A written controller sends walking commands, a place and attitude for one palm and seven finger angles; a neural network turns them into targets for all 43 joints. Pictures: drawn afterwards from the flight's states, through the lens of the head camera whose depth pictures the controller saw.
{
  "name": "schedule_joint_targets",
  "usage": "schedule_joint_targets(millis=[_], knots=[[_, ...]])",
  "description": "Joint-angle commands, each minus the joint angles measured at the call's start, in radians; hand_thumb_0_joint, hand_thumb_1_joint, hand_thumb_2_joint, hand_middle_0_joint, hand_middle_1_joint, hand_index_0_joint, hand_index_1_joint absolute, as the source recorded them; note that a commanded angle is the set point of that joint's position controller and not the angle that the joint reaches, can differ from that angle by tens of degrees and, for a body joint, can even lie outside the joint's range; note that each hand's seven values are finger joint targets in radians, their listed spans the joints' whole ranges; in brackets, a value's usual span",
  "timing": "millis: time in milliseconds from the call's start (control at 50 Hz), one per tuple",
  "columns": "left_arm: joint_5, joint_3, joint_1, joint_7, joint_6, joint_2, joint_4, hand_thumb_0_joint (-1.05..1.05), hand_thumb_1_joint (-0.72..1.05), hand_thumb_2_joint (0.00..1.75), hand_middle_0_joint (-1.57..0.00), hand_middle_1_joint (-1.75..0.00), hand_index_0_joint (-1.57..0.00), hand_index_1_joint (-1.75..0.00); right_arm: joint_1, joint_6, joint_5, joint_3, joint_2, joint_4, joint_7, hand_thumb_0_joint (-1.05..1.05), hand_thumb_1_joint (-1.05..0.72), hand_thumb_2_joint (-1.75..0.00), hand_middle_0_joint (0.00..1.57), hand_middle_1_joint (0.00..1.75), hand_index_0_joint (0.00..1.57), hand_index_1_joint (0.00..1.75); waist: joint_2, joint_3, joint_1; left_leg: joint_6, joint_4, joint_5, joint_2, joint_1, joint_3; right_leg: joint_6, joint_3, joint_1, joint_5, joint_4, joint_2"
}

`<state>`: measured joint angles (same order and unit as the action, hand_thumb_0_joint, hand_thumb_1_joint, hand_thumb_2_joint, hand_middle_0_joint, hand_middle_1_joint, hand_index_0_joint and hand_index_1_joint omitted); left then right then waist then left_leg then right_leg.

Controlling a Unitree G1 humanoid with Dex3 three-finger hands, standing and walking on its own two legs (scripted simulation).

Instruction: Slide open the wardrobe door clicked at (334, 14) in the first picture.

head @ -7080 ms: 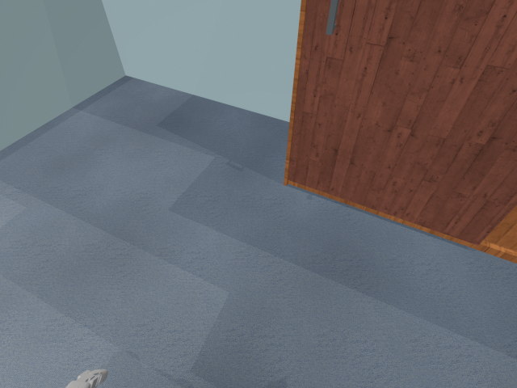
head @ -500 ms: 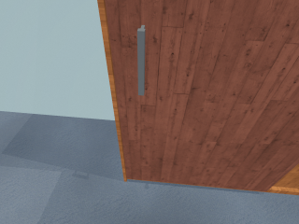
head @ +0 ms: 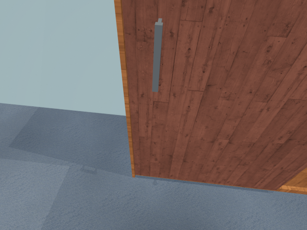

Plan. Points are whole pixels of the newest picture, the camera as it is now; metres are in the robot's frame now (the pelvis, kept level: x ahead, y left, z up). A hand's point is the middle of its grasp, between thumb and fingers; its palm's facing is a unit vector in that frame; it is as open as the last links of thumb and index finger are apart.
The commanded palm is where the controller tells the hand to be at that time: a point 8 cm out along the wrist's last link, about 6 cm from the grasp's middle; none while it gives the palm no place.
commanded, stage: look again from close up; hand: left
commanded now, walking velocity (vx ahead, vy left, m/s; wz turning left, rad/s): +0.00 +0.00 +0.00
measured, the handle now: (157, 58) +0.57 +0.03 +0.18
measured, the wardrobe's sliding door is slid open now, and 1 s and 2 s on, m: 0.00 0.00 0.00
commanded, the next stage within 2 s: none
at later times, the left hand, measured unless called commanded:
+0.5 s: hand out of the picture +0.00 +0.18 -0.18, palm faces +0.00 -0.98 -0.20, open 7.4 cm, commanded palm none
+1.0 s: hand out of the picture -0.03 +0.15 -0.18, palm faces +0.02 -0.99 -0.16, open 7.4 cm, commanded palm none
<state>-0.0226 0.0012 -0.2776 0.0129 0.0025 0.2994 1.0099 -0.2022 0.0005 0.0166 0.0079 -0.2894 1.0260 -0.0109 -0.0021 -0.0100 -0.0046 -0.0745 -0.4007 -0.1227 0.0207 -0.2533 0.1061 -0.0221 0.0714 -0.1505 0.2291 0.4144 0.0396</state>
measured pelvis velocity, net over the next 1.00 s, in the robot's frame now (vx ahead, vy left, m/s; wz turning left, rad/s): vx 0.01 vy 0.00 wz -0.02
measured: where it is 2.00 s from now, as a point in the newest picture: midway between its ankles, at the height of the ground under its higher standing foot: outside the picture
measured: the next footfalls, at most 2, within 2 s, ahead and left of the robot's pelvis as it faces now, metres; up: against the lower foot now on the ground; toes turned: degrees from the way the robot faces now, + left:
none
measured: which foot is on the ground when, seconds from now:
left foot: down 0.00-1.00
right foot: down 0.00-1.00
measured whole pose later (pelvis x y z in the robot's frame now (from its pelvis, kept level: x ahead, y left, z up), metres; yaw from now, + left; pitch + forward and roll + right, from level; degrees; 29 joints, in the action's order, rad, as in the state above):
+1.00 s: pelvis +0.01 +0.00 +0.00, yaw -1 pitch -2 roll -1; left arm -0.02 -0.01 -0.40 0.04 -0.01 0.13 1.10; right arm -0.31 0.00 0.00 0.01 -0.13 1.13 0.01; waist -0.01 0.00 0.00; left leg -0.07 -0.38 -0.12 0.02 -0.23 0.12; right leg -0.02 0.06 -0.14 0.23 0.40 0.04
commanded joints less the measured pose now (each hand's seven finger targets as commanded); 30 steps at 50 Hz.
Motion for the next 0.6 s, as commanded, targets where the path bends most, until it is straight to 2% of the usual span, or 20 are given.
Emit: schedule_joint_targets(millis=[0, 80, 240, 380, 400, 520, 580], knots=[[-0.005, 0.023, -0.030, 0.014, -0.017, 0.133, -0.041, 0.00, 0.90, 0.90, -0.20, -0.30, -0.20, -0.30, 0.024, 0.021, -0.005, 0.039, -0.169, -0.051, 0.011, 0.00, -0.90, -0.90, 0.20, 0.30, 0.20, 0.30, 0.017, -0.008, 0.001, 0.036, 0.169, -0.233, -0.159, 0.009, -0.225, 0.050, -0.086, -0.036, 0.029, -0.076, 0.074], [-0.004, 0.019, -0.052, 0.017, -0.016, 0.115, -0.018, 0.00, 0.90, 0.90, -0.20, -0.30, -0.20, -0.30, 0.015, 0.020, -0.007, 0.037, -0.156, -0.028, 0.013, 0.00, -0.90, -0.90, 0.20, 0.30, 0.20, 0.30, 0.028, -0.016, 0.002, 0.040, 0.175, -0.224, -0.157, 0.023, -0.216, 0.046, -0.084, -0.039, 0.021, -0.081, 0.077], [-0.003, 0.010, -0.081, 0.025, -0.020, 0.075, 0.014, 0.00, 0.90, 0.90, -0.20, -0.30, -0.20, -0.30, -0.017, 0.017, -0.012, 0.030, -0.106, 0.007, 0.016, 0.00, -0.90, -0.90, 0.20, 0.30, 0.20, 0.30, -0.009, -0.036, 0.007, 0.044, 0.152, -0.154, -0.144, 0.039, -0.189, 0.043, -0.092, -0.043, 0.001, -0.106, 0.086], [-0.002, 0.003, -0.112, 0.029, -0.016, 0.030, 0.034, 0.00, 0.90, 0.90, -0.20, -0.30, -0.20, -0.30, -0.041, 0.012, -0.012, 0.024, -0.062, 0.032, 0.018, 0.00, -0.90, -0.90, 0.20, 0.30, 0.20, 0.30, 0.022, -0.063, 0.006, 0.051, 0.166, -0.192, -0.142, 0.027, -0.187, 0.037, -0.088, -0.057, 0.020, -0.109, 0.081], [-0.003, 0.003, -0.118, 0.031, -0.017, 0.030, 0.035, 0.00, 0.90, 0.90, -0.20, -0.30, -0.20, -0.30, -0.048, 0.011, -0.013, 0.024, -0.057, 0.032, 0.018, 0.00, -0.90, -0.90, 0.20, 0.30, 0.20, 0.30, 0.007, -0.060, 0.004, 0.050, 0.161, -0.188, -0.140, 0.020, -0.189, 0.038, -0.089, -0.047, 0.018, -0.111, 0.080], [-0.002, 0.001, -0.141, 0.034, -0.018, -0.007, 0.044, 0.00, 0.90, 0.90, -0.20, -0.30, -0.20, -0.30, -0.074, 0.012, -0.013, 0.022, -0.025, 0.042, 0.021, 0.00, -0.90, -0.90, 0.20, 0.30, 0.20, 0.30, 0.005, -0.051, 0.006, 0.052, 0.156, -0.158, -0.139, 0.032, -0.179, 0.036, -0.089, -0.048, -0.005, -0.105, 0.081], [-0.001, 0.000, -0.151, 0.035, -0.015, -0.028, 0.049, 0.00, 0.90, 0.90, -0.20, -0.30, -0.20, -0.30, -0.086, 0.008, -0.012, 0.022, -0.007, 0.050, 0.022, 0.00, -0.90, -0.90, 0.20, 0.30, 0.20, 0.30, 0.008, -0.075, 0.007, 0.055, 0.166, -0.196, -0.139, 0.025, -0.182, 0.034, -0.087, -0.070, 0.020, -0.103, 0.074]])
